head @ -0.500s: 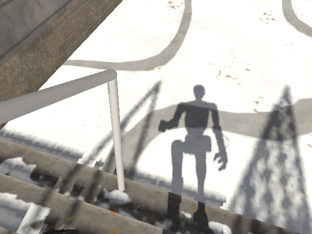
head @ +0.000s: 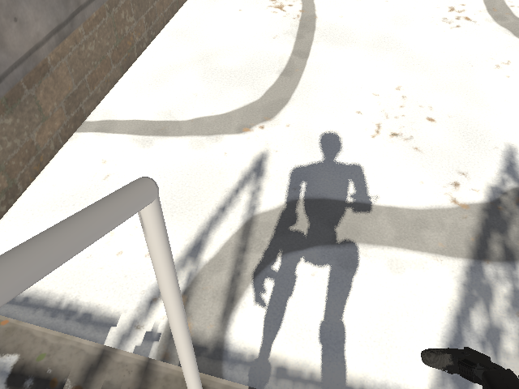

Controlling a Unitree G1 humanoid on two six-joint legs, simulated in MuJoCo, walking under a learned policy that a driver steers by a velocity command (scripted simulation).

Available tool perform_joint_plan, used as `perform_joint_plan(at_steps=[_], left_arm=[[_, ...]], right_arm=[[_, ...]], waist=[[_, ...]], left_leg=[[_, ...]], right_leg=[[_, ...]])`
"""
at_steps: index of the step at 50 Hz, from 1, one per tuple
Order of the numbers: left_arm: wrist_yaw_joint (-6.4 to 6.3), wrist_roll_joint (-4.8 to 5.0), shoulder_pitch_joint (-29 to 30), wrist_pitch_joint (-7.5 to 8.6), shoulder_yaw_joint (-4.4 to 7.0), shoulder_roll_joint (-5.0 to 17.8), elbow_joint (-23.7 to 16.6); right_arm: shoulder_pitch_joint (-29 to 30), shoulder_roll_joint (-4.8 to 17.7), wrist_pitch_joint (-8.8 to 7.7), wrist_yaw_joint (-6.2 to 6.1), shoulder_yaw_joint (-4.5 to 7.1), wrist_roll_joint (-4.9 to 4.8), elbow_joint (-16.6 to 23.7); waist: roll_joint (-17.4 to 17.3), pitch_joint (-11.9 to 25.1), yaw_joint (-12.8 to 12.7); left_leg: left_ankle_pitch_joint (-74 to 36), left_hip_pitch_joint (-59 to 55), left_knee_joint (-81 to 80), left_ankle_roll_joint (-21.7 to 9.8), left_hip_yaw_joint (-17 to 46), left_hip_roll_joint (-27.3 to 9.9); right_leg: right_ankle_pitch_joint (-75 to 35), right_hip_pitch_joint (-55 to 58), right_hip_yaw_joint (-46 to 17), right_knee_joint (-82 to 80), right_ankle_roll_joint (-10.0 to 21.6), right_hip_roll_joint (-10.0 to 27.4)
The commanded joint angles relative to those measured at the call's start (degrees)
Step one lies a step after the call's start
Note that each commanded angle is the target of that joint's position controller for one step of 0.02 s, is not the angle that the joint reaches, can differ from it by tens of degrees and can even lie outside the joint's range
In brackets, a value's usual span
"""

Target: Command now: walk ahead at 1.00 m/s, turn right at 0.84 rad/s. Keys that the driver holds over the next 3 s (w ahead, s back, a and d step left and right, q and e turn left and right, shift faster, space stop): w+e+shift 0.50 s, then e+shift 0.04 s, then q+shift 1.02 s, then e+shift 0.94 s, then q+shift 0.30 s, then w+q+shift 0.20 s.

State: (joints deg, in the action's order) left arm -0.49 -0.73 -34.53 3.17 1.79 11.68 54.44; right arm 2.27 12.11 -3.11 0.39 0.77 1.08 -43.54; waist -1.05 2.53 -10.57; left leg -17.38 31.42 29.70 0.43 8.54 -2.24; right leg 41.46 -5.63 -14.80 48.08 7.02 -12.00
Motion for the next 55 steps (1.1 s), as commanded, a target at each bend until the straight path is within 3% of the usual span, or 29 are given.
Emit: perform_joint_plan(at_steps=[1, 5, 6, 7, 8, 9, 10, 13, 16, 18, 23, 25, 27, 28, 30, 31, 32, 33, 35, 36, 38, 42, 43, 44, 46, 48, 49, 53, 55], left_arm=[[-0.68, -2.3, -1.98, -2.3, 1.25, 6.18, -1.44], [-1.12, -0.14, 6.95, -2.08, 2.82, 8.61, -2.16], [-2.0, 2.5, -1.54, -1.23, 1.52, 3.24, -3.68], [-3.16, 3.23, -2.1, -1.25, 1.11, 5.89, -4.45], [-2.71, 0.54, 6.52, -1.96, 1.47, 7.7, -5.83], [-1.16, -2.29, 15.21, -3.56, 2.63, 9.33, -5.95], [-0.15, -2.94, 16.99, -4.0, 1.8, 5.51, -6.44], [2.44, 0.3, 20.09, -4.28, 1.04, 1.74, -7.65], [2.7, -3.01, 19.81, -3.84, 1.46, 3.65, -5.09], [3.7, -1.28, 26.52, -1.32, 1.0, 3.11, -6.4], [3.51, -1.47, 36.33, -1.45, -0.92, 3.85, -7.76], [1.93, -2.07, 26.2, -2.02, 0.72, 7.32, -4.58], [1.18, -1.86, 3.03, -2.71, 4.17, 13.06, 2.95], [1.01, 1.13, 1.77, -2.11, 4.7, 17.42, 3.17], [0.47, 1.35, 8.57, -2.51, 3.65, 13.02, -0.03], [-0.52, -0.19, 16.79, -2.18, 2.97, 10.57, -1.42], [4.13, -5.74, 23.12, 2.85, -2.85, -2.66, -8.0], [5.32, -5.02, 26.14, 3.95, -1.48, 2.02, -7.3], [4.43, -4.88, 21.21, 4.77, 1.59, 11.34, -7.34], [3.67, -5.31, 21.21, 5.48, -0.53, 4.97, -8.38], [3.11, -5.27, 18.68, 5.23, -0.54, 7.1, -9.06], [1.59, -2.08, 6.15, 3.11, -1.47, 5.14, -6.11], [-2.3, 6.86, 11.08, 0.35, 1.83, 7.7, -7.04], [-3.89, 5.55, 11.25, -1.14, 1.78, 9.73, -6.94], [-3.31, 3.33, 13.91, -1.79, 1.89, 7.46, -6.21], [-0.71, 3.24, 12.02, 0.32, -0.4, 3.14, -12.51], [-0.52, 3.89, 18.4, 0.96, -0.33, 5.92, -15.37], [-3.12, 2.7, 24.93, -3.24, 0.22, 6.41, -18.93], [-3.75, 1.27, 24.95, -4.52, 1.67, 8.07, -20.21]], right_arm=[[2.26, 1.82, -1.57, -0.95, 0.62, -1.42, 4.36], [-32.54, 10.15, -1.15, -2.05, 4.87, -0.26, -4.71], [-33.69, 9.49, -0.99, -1.0, 3.49, 2.33, -4.61], [-33.46, 12.65, -1.85, 0.32, 5.08, 0.76, -4.43], [-29.91, 11.18, -2.59, 0.19, 5.81, -0.7, -3.54], [-25.7, 4.39, -2.34, 0.41, 3.75, -0.98, -3.42], [-25.65, 5.39, -3.15, 0.0, 3.53, -1.93, -4.51], [-24.1, 2.55, -3.8, 0.04, 2.02, -1.29, -8.27], [-26.92, 8.34, -4.2, -1.25, 3.91, -1.39, -9.28], [-28.6, -0.23, -5.38, -2.24, 1.48, -1.86, -12.39], [-34.91, 5.47, -3.38, -2.97, 2.33, 0.02, -14.3], [-38.97, 8.81, -0.62, -4.36, 2.66, 1.7, -15.96], [-25.47, 9.54, 0.51, -4.94, 3.91, 2.67, -13.83], [-27.32, 7.52, 0.24, -5.15, 3.6, 0.58, -7.31], [-32.89, 10.3, 0.38, -3.11, 2.85, 1.36, -6.93], [-35.48, 7.81, 0.53, -2.3, 2.79, 1.73, -7.68], [-27.28, 4.92, -1.9, 1.93, 0.17, 5.53, -3.72], [-24.24, 6.68, -2.81, 1.65, 1.66, 5.34, -5.57], [-28.93, -0.04, -1.76, 2.94, -0.87, 6.48, -6.79], [-29.67, 0.01, -2.04, 3.45, -0.95, 6.2, -9.16], [-26.25, 2.28, -1.96, 3.02, 0.25, 3.74, -9.65], [-12.33, 5.3, -0.86, 2.86, 0.43, 5.54, -4.74], [-1.12, 2.6, -0.91, 3.95, 0.18, -6.36, -1.21], [-1.88, 2.73, -0.55, 4.57, 0.23, -7.16, -0.6], [-21.5, 7.78, 0.15, 3.91, 3.89, -2.51, -5.32], [-36.19, 17.7, -0.26, 3.29, 6.04, -0.54, -8.94], [-34.37, 15.86, 0.23, 2.1, 6.18, -1.05, -5.8], [-14.72, 12.47, 5.21, -2.3, 3.65, 0.32, 4.56], [-8.48, 13.64, 4.9, -2.62, 3.33, -0.24, 7.9]], waist=[[7.68, -6.74, 0.16], [-3.69, 3.28, 19.1], [-11.04, 7.27, 12.98], [-15.93, 16.84, 13.58], [-13.24, 14.58, 15.39], [-1.35, 1.86, 14.01], [-2.5, -5.76, 12.98], [-0.77, -12.42, 5.83], [-7.98, -8.73, 8.1], [-2.09, -10.13, 7.79], [-3.8, -12.82, 13.55], [-1.5, -7.26, 9.19], [7.44, -8.32, -5.78], [10.79, -1.09, 1.29], [-7.09, 6.91, 6.26], [-4.46, 4.07, 12.1], [-6.96, 1.33, 8.99], [-6.33, -7.73, 13.12], [-0.68, -2.24, 14.78], [-5.81, -3.37, 13.49], [0.54, -4.46, 11.76], [2.98, -9.63, 6.66], [0.85, -9.34, 0.64], [2.06, -8.69, 2.7], [0.61, 2.15, 13.27], [-18.86, 20.08, 16.96], [-13.86, 28.66, 21.46], [8.72, 13.77, 12.69], [0.87, 1.24, 9.07]], left_leg=[[3.83, -11.03, -12.58, 1.2, -1.45, 1.65], [3.46, -57.21, -5.24, -1.45, 1.79, -7.48], [-36.89, -68.05, 19.12, 0.34, 3.96, -18.75], [-24.77, -72.08, 17.57, -9.16, 16.87, -26.15], [17.73, -60.1, 3.79, -14.36, 22.78, -26.23], [29.08, -42.8, -1.65, -12.17, 18.79, -20.08], [16.24, -29.68, 1.25, -12.78, 20.37, -22.64], [25.41, -2.79, -1.54, -2.37, 1.36, -12.61], [4.77, -11.32, 1.88, 0.4, -2.02, -13.66], [23.22, -8.18, 8.55, 4.12, -12.03, -6.43], [0.99, -14.35, 17.41, 1.99, -19.91, -6.2], [-22.42, -21.78, 39.84, -0.01, -18.73, -9.68], [40.38, 6.71, 89.94, 1.9, -21.72, -0.1], [61.08, 28.12, 90.07, 2.23, -14.81, -0.18], [52.51, 29.0, 70.89, 0.1, -6.89, -3.96], [46.4, 25.59, 59.97, 0.13, -3.84, -4.37], [30.48, 17.96, 40.7, 1.35, 5.68, -11.37], [29.33, 9.39, 31.63, 1.54, -0.86, -9.91], [15.05, -8.83, 31.04, 2.41, -9.74, -4.56], [-5.75, -11.85, 17.74, 2.71, -4.52, -6.65], [-8.05, -17.86, 11.02, 5.25, -9.01, -2.35], [-0.08, 8.88, -3.58, 1.62, -5.05, -8.05], [-10.48, 10.85, -11.27, 1.23, -4.71, -4.05], [-11.53, 7.39, -13.67, 1.1, -7.33, -2.34], [-16.97, -23.82, -8.5, -3.06, -14.3, 3.87], [-57.7, -71.03, 10.58, -23.77, 11.94, -15.83], [-47.26, -72.64, 6.81, -26.54, 18.3, -17.84], [20.58, -28.19, -10.18, -21.69, 30.81, -20.13], [23.6, -5.74, -12.0, -17.38, 18.27, -8.27]], right_leg=[[-36.41, -3.17, -14.23, 0.38, 5.84, 7.9], [-2.35, -34.1, -1.75, 53.17, 4.2, 1.65], [5.65, -47.84, 2.48, 67.21, 3.75, 5.9], [-0.2, -56.01, 6.28, 72.25, 1.95, 8.68], [-10.74, -58.84, 9.41, 64.8, 1.23, 13.35], [-16.88, -55.97, 8.89, 60.86, 1.49, 14.99], [-16.67, -52.72, 7.45, 57.56, 1.49, 15.47], [-35.34, -37.1, 6.22, 26.94, -1.86, 17.13], [-47.02, -37.04, 13.27, 24.46, -0.72, 13.58], [-75.19, -31.19, 14.14, 2.33, 1.34, 12.05], [-66.96, -14.62, 30.47, -11.34, 1.56, 6.87], [-52.14, -5.55, 30.55, -16.74, 3.96, 4.88], [-60.32, 21.77, 13.2, -29.84, 13.25, 14.21], [-103.15, 42.75, 4.15, -6.26, 14.27, 26.47], [-83.72, 38.08, -5.15, -15.91, 18.05, 33.69], [-63.7, 25.43, -6.63, -20.33, 18.49, 35.34], [-54.89, 3.82, 0.56, -20.14, 13.46, 34.26], [-56.49, -12.73, 6.95, -21.89, 14.06, 30.39], [-62.22, -27.03, 17.45, -16.41, 11.82, 20.02], [-45.5, -29.98, 19.79, -12.72, 6.33, 18.44], [-32.93, -30.83, 21.84, -8.11, 0.78, 15.65], [-37.5, -2.34, 7.3, 1.33, 1.36, 28.54], [-38.02, -1.75, 14.14, 7.6, 0.59, 23.58], [-39.28, -2.17, 16.15, 11.82, -0.06, 23.59], [-47.81, -17.12, 21.96, 29.22, -2.87, 20.79], [13.53, -55.3, 15.67, 78.22, -14.14, 9.11], [11.23, -59.07, 11.24, 78.37, -14.77, 10.02], [-10.85, -51.01, 6.89, 61.56, -11.83, 14.82], [-24.28, -42.02, 8.03, 41.81, -11.88, 13.17]])
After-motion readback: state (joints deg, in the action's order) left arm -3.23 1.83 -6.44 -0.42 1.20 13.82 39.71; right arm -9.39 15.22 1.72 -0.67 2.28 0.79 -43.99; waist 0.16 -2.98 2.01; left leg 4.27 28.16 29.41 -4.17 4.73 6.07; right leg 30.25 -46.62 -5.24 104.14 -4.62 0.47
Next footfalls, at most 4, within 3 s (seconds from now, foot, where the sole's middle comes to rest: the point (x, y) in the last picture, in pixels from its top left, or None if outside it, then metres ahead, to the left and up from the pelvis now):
0.10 left None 0.21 0.16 -0.88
0.54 right None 0.50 -0.04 -1.04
0.92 left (322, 339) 0.92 -0.02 -1.21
1.36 right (380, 350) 0.91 -0.23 -1.21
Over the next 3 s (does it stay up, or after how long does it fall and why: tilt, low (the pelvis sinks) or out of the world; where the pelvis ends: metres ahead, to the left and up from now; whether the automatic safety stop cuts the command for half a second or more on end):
stays up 1.02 -0.15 -0.44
